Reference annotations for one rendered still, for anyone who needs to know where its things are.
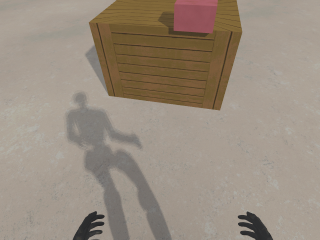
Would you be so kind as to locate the right robot hand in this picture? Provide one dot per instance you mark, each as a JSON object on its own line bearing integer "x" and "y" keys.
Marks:
{"x": 260, "y": 231}

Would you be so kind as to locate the pedestal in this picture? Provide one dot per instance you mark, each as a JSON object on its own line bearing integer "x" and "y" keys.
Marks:
{"x": 143, "y": 58}

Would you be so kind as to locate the left robot hand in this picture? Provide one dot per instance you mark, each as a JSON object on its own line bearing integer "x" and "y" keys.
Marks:
{"x": 83, "y": 232}

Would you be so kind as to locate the carton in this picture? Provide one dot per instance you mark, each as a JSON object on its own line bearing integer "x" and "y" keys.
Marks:
{"x": 195, "y": 15}

